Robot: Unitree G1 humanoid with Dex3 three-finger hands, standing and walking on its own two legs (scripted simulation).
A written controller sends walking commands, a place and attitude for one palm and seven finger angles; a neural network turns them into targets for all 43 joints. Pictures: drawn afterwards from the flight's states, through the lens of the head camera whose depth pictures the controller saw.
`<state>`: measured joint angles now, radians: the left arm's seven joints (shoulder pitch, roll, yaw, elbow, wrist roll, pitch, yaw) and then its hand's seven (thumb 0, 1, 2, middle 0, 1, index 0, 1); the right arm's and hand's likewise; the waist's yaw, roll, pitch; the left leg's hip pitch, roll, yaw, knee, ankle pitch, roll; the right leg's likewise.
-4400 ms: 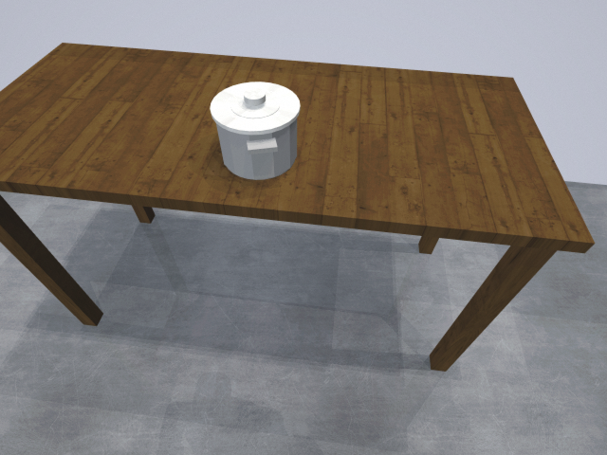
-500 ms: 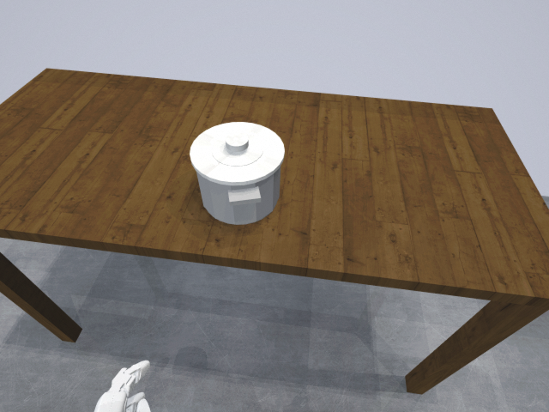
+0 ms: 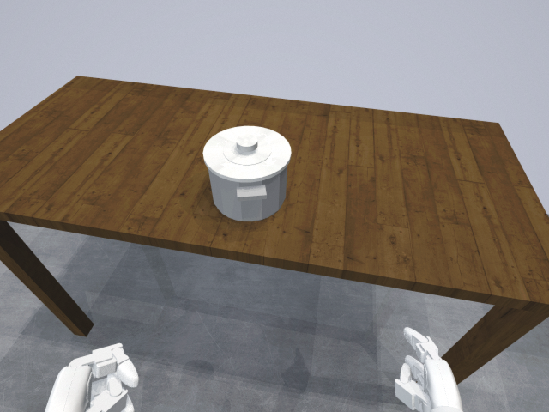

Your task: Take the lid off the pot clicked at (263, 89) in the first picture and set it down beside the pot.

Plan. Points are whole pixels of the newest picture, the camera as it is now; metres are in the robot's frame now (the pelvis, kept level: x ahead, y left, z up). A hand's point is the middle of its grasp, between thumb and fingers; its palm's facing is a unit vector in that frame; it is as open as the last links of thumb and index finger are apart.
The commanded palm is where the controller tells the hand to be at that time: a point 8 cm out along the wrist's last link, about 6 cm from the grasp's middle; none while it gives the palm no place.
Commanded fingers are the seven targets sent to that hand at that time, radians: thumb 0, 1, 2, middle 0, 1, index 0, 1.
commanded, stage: raise the hand higher, near the body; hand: left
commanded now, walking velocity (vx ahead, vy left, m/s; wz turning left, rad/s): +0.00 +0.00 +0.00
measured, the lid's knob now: (247, 143) +0.54 +0.12 +0.11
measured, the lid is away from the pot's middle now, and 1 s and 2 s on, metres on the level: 0.00 0.00 0.00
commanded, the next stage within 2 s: reach forward and open the fingers in 0.86 s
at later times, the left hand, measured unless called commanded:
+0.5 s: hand (108, 350) +0.17 +0.23 +0.06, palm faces +0.23 -0.89 -0.39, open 3.1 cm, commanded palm +0.12 +0.27 +0.09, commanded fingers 0.00 0.90 0.90 -1.30 -1.50 -1.30 -1.50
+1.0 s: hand (109, 304) +0.20 +0.23 +0.12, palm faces +0.26 -0.82 -0.50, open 3.1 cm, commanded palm +0.15 +0.26 +0.15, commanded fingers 0.00 0.81 0.93 -1.26 -1.39 -1.26 -1.39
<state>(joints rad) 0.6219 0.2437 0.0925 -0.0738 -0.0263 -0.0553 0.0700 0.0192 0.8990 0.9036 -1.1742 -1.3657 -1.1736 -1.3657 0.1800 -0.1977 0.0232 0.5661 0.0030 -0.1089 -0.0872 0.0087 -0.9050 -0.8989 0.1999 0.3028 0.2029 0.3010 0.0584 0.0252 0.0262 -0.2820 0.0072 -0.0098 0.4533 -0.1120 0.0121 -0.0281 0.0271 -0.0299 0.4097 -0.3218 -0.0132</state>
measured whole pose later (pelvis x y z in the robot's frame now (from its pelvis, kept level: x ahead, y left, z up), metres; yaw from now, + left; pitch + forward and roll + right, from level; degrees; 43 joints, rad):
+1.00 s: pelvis +0.02 +0.00 +0.00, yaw -2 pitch -3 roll +0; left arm 0.60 0.34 0.21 -0.43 0.05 -0.09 0.09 0.02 0.89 0.90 -1.30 -1.50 -1.30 -1.50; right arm 0.18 -0.20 0.02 0.58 0.00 -0.10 -0.06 0.01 -0.90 -0.90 0.20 0.30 0.20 0.30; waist 0.07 0.05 0.03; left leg -0.24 0.00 0.03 0.44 -0.14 0.01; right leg 0.00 0.02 0.00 0.39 -0.33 -0.01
